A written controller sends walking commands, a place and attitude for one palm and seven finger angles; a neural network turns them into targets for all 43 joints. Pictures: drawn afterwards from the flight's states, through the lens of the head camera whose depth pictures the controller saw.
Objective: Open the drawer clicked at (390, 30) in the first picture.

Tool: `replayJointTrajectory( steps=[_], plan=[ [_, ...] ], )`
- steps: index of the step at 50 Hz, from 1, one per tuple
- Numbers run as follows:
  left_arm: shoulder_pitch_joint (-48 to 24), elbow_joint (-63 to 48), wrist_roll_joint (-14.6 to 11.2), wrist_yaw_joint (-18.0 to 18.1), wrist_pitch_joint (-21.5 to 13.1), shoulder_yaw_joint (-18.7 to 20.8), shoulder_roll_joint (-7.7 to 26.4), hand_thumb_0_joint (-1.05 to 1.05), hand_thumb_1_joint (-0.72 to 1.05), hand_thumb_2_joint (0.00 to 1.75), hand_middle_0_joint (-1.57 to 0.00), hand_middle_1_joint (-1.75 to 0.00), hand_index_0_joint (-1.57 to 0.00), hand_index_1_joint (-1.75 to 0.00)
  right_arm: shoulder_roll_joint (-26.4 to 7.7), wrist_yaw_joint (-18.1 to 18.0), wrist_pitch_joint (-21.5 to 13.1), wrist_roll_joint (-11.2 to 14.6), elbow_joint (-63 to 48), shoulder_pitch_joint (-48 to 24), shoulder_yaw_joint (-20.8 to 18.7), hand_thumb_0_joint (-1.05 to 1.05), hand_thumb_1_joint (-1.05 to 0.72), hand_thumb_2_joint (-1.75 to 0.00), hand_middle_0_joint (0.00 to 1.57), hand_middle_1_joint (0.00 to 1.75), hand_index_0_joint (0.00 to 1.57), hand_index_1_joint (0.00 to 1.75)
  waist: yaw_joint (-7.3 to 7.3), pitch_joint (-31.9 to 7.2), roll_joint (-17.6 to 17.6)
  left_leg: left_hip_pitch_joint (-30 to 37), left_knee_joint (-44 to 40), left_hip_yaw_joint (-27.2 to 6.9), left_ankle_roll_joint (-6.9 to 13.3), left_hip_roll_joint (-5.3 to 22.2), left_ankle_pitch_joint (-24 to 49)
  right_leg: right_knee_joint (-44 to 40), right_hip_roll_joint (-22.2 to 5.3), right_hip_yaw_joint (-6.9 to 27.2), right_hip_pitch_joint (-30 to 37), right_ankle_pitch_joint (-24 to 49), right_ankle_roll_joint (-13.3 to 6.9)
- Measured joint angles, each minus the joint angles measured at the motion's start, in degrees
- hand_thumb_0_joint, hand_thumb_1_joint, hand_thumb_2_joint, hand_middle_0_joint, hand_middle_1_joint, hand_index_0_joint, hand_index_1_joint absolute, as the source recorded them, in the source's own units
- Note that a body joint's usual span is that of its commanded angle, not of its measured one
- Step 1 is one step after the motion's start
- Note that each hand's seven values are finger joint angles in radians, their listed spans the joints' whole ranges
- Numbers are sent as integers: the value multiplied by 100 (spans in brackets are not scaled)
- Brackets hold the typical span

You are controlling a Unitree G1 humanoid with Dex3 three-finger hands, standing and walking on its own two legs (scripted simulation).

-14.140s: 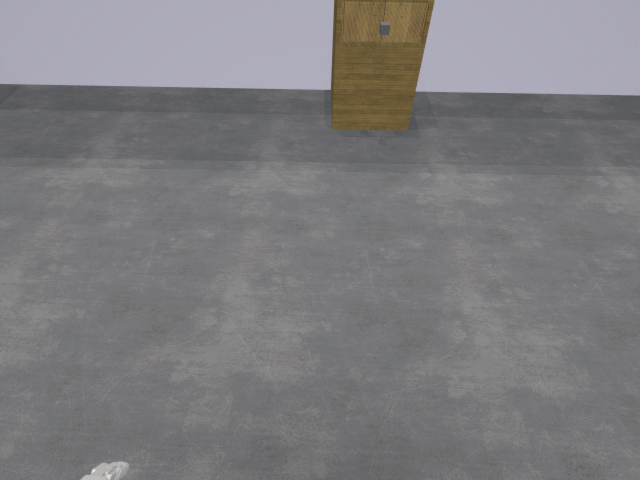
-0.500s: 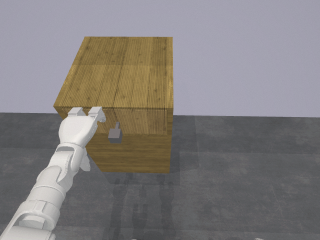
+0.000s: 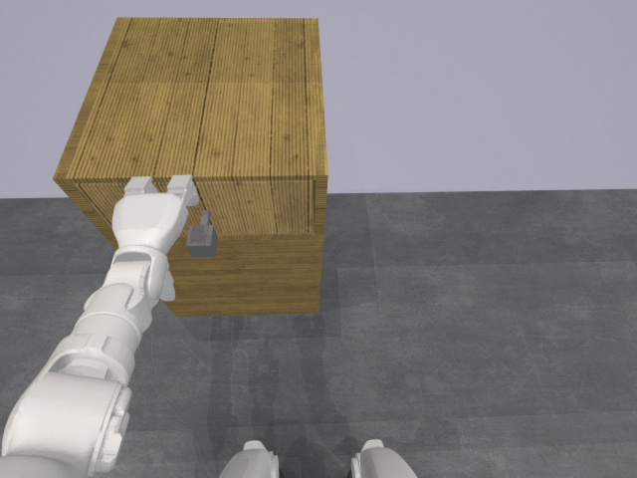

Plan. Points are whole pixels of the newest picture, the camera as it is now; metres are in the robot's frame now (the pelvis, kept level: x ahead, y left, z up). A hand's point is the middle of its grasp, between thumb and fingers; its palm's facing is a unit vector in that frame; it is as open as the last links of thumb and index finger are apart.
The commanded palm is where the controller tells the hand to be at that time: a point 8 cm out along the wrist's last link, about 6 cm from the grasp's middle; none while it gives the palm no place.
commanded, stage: move the hooked fingers above the handle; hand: left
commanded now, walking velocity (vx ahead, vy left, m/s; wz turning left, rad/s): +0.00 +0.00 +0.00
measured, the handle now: (203, 231) +0.52 +0.19 -0.14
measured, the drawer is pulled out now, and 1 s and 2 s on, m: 0.00 0.00 0.00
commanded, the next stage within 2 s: none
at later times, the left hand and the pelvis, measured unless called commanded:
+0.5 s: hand (180, 230) +0.48 +0.20 -0.07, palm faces -0.07 -0.01 -1.00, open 13.7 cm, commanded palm +0.48 +0.19 -0.01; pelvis -0.02 +0.00 -0.04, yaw -1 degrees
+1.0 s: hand (190, 225) +0.49 +0.19 -0.06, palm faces -0.05 -0.02 -1.00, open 13.7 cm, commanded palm +0.48 +0.19 -0.02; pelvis -0.02 +0.00 -0.04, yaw -1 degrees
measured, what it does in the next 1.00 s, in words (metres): stands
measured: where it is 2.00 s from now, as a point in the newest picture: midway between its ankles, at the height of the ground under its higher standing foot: outside the picture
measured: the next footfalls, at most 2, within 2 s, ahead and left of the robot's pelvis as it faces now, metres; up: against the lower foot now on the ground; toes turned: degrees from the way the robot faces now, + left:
none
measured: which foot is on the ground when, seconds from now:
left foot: down 0.00-1.00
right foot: down 0.00-1.00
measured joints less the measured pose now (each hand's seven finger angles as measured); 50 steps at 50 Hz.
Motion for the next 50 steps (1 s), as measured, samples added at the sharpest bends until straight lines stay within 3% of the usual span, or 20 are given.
replayJointTrajectory(
  steps=[7,16,20,24,30,42,50],
  plan=[
    [-603,446,19,-25,160,-64,81,0,-49,30,-32,-120,-32,-120,-7,-30,-111,-45,31,55,64,1,-90,-90,20,30,20,30,-197,-35,11,-568,400,-64,8,8,-79,356,2,-65,-526,-78,3],
    [-1163,828,53,-73,299,134,331,0,-49,30,-32,-120,-32,-120,-83,-32,-196,-102,0,150,154,0,-90,-90,20,30,20,30,-458,-79,64,-1330,978,-70,25,70,-247,889,52,-69,-1278,-209,12],
    [-1108,555,66,-28,187,199,401,0,-49,30,-33,-121,-34,-123,-91,-39,-184,-103,25,228,151,0,-90,-90,20,30,20,30,-416,-79,89,-1562,1189,-76,32,83,-312,1090,62,-74,-1505,-267,16],
    [-1121,565,-25,-124,351,212,449,0,-49,30,-33,-122,-33,-122,-62,-37,-150,-72,60,198,172,0,-90,-90,20,30,20,30,-411,-27,108,-1610,1243,-88,34,87,-311,1133,65,-86,-1546,-265,19],
    [-1150,514,-143,-282,366,-25,387,0,-49,30,-33,-121,-32,-121,10,-59,-233,-56,98,192,159,0,-90,-90,20,30,20,30,-362,7,125,-1536,1149,-139,23,64,-248,1019,48,-135,-1440,-213,12],
    [-1325,737,-5,-25,267,66,337,0,-49,30,-35,-122,-34,-124,-75,-66,-213,-42,-42,86,280,0,-90,-90,20,30,20,30,-448,-59,102,-1573,1192,-147,19,78,-269,1063,63,-141,-1481,-232,1],
    [-1348,679,-17,-91,370,64,390,0,-49,30,-34,-121,-33,-124,-101,-91,-166,4,-146,8,302,0,-90,-90,20,30,20,30,-468,-10,100,-1626,1217,-132,15,85,-239,1106,68,-125,-1549,-204,-2]
  ],
)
